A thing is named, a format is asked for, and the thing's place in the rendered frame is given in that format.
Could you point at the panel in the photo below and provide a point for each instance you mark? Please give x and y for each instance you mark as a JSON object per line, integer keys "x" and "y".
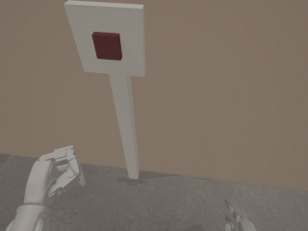
{"x": 127, "y": 20}

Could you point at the robot right hand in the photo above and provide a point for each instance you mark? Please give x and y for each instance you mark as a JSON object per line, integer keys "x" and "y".
{"x": 240, "y": 222}

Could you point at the robot left hand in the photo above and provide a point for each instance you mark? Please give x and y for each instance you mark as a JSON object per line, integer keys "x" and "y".
{"x": 40, "y": 187}

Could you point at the button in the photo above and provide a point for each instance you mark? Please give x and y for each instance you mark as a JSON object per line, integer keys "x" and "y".
{"x": 107, "y": 46}

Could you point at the robot left forearm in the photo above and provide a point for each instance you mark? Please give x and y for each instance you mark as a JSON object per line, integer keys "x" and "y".
{"x": 31, "y": 217}

